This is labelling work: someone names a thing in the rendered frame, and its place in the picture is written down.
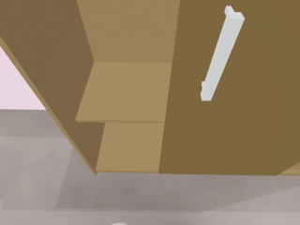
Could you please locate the handle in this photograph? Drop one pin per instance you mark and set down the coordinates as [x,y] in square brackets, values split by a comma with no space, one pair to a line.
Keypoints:
[228,35]

